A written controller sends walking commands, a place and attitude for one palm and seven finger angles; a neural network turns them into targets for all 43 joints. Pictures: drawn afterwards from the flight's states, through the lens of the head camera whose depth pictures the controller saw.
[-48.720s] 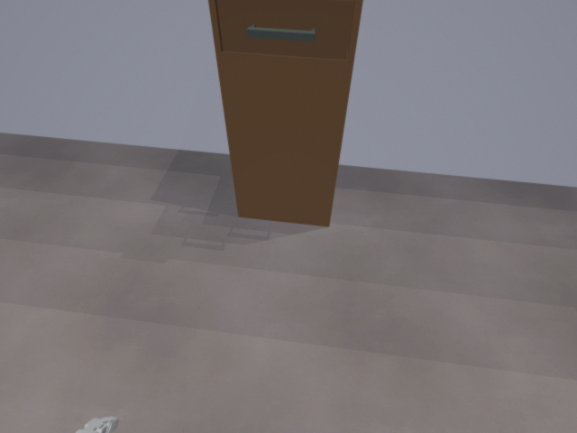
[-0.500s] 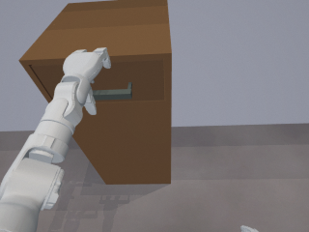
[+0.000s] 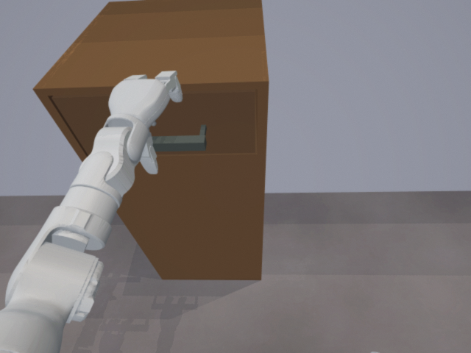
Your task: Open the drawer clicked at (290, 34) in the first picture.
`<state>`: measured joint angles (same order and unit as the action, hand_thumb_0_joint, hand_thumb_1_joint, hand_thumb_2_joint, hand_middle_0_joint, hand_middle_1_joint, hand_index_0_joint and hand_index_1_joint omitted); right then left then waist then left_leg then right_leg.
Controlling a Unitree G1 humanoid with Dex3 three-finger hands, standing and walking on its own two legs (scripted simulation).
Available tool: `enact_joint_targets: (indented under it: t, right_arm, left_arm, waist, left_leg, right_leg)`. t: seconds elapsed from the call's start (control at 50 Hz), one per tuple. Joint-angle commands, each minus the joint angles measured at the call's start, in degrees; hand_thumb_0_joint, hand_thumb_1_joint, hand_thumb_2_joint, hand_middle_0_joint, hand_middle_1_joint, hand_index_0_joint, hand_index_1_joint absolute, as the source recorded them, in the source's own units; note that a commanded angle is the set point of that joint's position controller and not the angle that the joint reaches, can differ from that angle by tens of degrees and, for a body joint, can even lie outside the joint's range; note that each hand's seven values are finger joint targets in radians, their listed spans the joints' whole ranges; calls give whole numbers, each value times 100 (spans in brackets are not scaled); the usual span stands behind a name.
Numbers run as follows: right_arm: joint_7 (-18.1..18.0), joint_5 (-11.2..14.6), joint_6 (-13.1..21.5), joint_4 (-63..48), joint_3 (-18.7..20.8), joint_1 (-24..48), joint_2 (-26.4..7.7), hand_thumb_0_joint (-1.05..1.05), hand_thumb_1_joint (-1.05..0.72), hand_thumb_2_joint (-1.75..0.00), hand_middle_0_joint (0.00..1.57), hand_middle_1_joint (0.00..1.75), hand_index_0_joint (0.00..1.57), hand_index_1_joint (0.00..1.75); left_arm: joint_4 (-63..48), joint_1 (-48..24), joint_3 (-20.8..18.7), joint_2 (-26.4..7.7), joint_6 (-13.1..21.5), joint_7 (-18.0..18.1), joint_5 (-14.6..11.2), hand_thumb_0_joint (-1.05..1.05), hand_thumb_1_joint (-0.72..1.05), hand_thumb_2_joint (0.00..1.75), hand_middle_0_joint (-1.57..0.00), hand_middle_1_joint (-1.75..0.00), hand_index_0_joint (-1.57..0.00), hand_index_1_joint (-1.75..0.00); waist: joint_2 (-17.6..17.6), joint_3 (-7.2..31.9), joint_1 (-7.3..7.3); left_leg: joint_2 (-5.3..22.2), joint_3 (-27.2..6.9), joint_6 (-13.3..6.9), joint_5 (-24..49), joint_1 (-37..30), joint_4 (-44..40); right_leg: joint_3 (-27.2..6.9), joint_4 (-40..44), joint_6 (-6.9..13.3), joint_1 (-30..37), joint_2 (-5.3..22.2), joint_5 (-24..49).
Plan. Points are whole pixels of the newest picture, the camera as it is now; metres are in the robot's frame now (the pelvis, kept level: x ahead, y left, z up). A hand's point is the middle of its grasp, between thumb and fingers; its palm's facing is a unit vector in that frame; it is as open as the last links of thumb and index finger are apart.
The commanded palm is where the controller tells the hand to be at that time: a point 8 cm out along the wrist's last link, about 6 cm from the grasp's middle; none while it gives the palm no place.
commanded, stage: move the hooked fingers above the handle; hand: left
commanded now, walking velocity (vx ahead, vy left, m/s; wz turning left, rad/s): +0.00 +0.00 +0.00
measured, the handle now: (158, 137) +0.50 +0.18 +0.10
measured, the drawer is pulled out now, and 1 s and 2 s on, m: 0.00 0.00 0.00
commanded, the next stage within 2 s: none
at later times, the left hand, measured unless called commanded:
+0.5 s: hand (148, 140) +0.43 +0.17 +0.15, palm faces +0.06 -0.05 -1.00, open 13.8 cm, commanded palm +0.43 +0.19 +0.22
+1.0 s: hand (142, 154) +0.41 +0.18 +0.13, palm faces -0.02 -0.03 -1.00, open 13.8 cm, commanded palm +0.42 +0.20 +0.21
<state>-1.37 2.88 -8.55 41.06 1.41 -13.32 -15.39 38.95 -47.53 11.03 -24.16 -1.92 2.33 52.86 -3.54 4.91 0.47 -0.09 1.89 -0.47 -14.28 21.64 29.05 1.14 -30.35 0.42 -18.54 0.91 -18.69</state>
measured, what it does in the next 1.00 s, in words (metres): stands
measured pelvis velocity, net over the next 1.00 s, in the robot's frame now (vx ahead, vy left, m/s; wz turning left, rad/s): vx -0.01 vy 0.00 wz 0.01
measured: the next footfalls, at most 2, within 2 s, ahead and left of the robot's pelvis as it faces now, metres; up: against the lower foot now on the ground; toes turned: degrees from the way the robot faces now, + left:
none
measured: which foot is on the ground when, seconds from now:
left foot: down 0.00-1.00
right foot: down 0.00-1.00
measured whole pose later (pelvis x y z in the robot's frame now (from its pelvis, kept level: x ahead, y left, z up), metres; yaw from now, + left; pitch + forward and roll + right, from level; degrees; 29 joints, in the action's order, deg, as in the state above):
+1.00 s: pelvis -0.01 +0.00 +0.00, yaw +1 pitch +5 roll +0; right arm -3.1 2.8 -8.0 37.5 2.3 -14.8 -15.6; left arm 29.8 -38.2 11.3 -27.9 4.1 -3.6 52.4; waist -3.2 2.7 -0.6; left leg 0.0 1.1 -0.5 -14.0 20.5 29.4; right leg 1.9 -30.2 0.6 -16.9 0.8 -18.5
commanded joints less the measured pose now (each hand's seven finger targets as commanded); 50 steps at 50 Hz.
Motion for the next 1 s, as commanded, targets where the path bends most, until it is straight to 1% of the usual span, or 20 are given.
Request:
enact_joint_targets:
  t: [0.0,0.04,0.1,0.16,0.26,0.32,0.36,0.38,0.44,0.46,0.5,0.52,0.56,0.6,0.66,0.72,0.82,0.88,0.96,0.98]
  right_arm:
    - [-70,-6,10,-682,117,239,-751,0,-90,-90,20,30,20,30]
    - [-120,11,-47,-749,76,294,-737,0,-90,-90,20,30,20,30]
    - [-208,21,-99,-909,41,397,-753,0,-90,-90,20,30,20,30]
    - [-284,34,-92,-1041,41,381,-745,0,-90,-90,20,30,20,30]
    - [-339,0,81,-1229,157,255,-679,0,-90,-90,20,30,20,30]
    - [-305,-35,232,-1145,292,83,-590,0,-90,-90,20,30,20,30]
    - [-267,-52,292,-1048,340,-45,-580,0,-90,-90,20,30,20,30]
    - [-248,-37,323,-955,359,-93,-580,0,-90,-90,20,30,20,30]
    - [-189,8,302,-668,291,-113,-642,0,-90,-90,20,30,20,30]
    - [-175,14,289,-584,281,-117,-703,0,-90,-90,20,30,20,30]
    - [-123,22,257,-507,223,-10,-721,0,-90,-90,20,30,20,30]
    - [-98,8,237,-529,195,59,-731,0,-90,-90,20,30,20,30]
    - [-85,-6,164,-550,160,120,-782,0,-90,-90,20,30,20,30]
    - [-76,11,84,-692,122,177,-776,0,-90,-90,20,30,20,30]
    - [-127,9,-41,-868,98,308,-807,0,-90,-90,20,30,20,30]
    - [-189,30,-86,-1027,53,393,-782,0,-90,-90,20,30,20,30]
    - [-225,13,61,-1296,174,367,-683,0,-90,-90,20,30,20,30]
    - [-232,-29,208,-1212,277,232,-614,0,-90,-90,20,30,20,30]
    - [-185,-47,304,-906,315,18,-581,0,-90,-90,20,30,20,30]
    - [-159,-32,319,-788,308,-3,-605,0,-90,-90,20,30,20,30]
  left_arm:
    - [16,-2469,-970,-1894,-818,-2,308,0,-50,30,-30,-120,-30,-120]
    - [132,-2455,-808,-1785,-879,-139,359,0,-50,30,-30,-120,-30,-120]
    - [204,-2006,-1031,-2100,-768,-363,372,0,-50,30,-30,-120,-30,-120]
    - [200,-1896,-916,-1964,-543,-581,303,0,-50,30,-30,-120,-30,-120]
    - [-1101,-2474,-828,-1869,345,-681,146,0,-50,30,-30,-120,-30,-120]
    - [-2250,-3033,-668,-1654,836,-468,30,0,-50,30,-30,-120,-30,-120]
    - [-2611,-3196,-549,-1498,955,-289,-86,0,-50,30,-30,-120,-30,-120]
    - [-2577,-3238,-713,-1635,948,-154,-126,0,-50,30,-30,-120,-30,-120]
    - [-1508,-2955,-799,-1577,588,136,-191,0,-50,30,-30,-120,-30,-120]
    - [-1168,-2862,-1057,-1840,433,221,-175,0,-50,30,-30,-120,-30,-120]
    - [-661,-2822,-1030,-1810,30,330,-64,0,-50,30,-30,-120,-30,-120]
    - [-507,-2777,-1019,-1849,-162,337,12,0,-50,30,-30,-120,-30,-120]
    - [87,-2477,-1107,-2022,-516,235,168,0,-50,30,-30,-120,-30,-120]
    - [162,-2329,-860,-1828,-701,-20,251,0,-50,30,-30,-120,-30,-120]
    - [130,-1852,-1125,-2145,-706,-308,296,0,-50,30,-30,-120,-30,-120]
    - [15,-1510,-1041,-2062,-572,-555,267,0,-50,30,-30,-120,-30,-120]
    - [-1619,-2138,-666,-1565,242,-731,76,0,-50,30,-30,-120,-30,-120]
    - [-2624,-2779,-716,-1668,689,-509,-49,0,-50,30,-30,-120,-30,-120]
    - [-2552,-3057,-779,-1637,734,-24,-124,0,-50,30,-30,-120,-30,-120]
    - [-2332,-3127,-975,-1818,651,124,-105,0,-50,30,-30,-120,-30,-120]
  waist:
    - [775,1638,-64]
    - [902,1454,-16]
    - [1101,1379,-113]
    - [1204,1141,-40]
    - [610,1599,75]
    - [-162,2117,174]
    - [-170,2342,251]
    - [-136,2342,241]
    - [259,1709,241]
    - [449,1636,188]
    - [404,1519,94]
    - [249,1610,22]
    - [503,1640,-45]
    - [656,1583,-37]
    - [995,1577,-154]
    - [1246,1195,-141]
    - [637,1553,29]
    - [-55,2026,106]
    - [-135,2099,184]
    - [-29,2078,160]
  left_leg:
    - [-66,146,-146,1816,-776,-208]
    - [-63,156,-161,1578,-671,-270]
    - [-78,207,-200,1373,-518,-320]
    - [-70,220,-214,1055,-454,-360]
    - [-123,155,-289,1166,-862,-203]
    - [-160,36,-303,1658,-1525,-4]
    - [-182,-17,-280,1974,-1751,83]
    - [-172,-40,-266,1977,-1791,95]
    - [-171,-18,-191,1635,-1365,-32]
    - [-148,-1,-172,1601,-1226,-98]
    - [-123,26,-131,1555,-1025,-168]
    - [-123,64,-118,1608,-965,-183]
    - [-98,113,-116,1631,-762,-219]
    - [-74,149,-140,1676,-669,-221]
    - [-81,185,-178,1619,-579,-281]
    - [-66,213,-209,1344,-434,-353]
    - [-101,98,-291,1467,-1054,-210]
    - [-132,-12,-294,1777,-1615,-48]
    - [-147,-73,-200,2139,-1825,51]
    - [-140,-92,-172,2072,-1730,22]
  right_leg:
    - [41,267,116,666,-144,2116]
    - [27,322,94,637,-111,1968]
    - [-68,371,52,887,-48,1959]
    - [-93,479,24,811,-10,1682]
    - [-195,422,45,733,-36,1781]
    - [-174,318,122,463,-148,2001]
    - [-123,305,134,419,-188,2129]
    - [-105,315,125,364,-210,2151]
    - [9,385,123,178,-230,1851]
    - [20,426,132,272,-223,1781]
    - [63,366,147,232,-220,1693]
    - [51,345,152,318,-202,1742]
    - [31,358,142,584,-162,1848]
    - [32,303,106,688,-123,2096]
    - [-13,334,85,964,-81,2139]
    - [-40,397,37,909,-48,2034]
    - [-110,371,73,641,-94,2006]
    - [-121,333,126,436,-168,1975]
    - [3,337,166,223,-242,1992]
    - [32,323,162,221,-263,1961]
